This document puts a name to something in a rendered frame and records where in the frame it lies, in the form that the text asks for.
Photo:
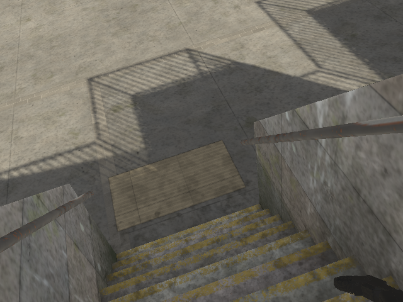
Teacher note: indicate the stairs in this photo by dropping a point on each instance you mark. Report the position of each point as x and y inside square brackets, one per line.
[246, 256]

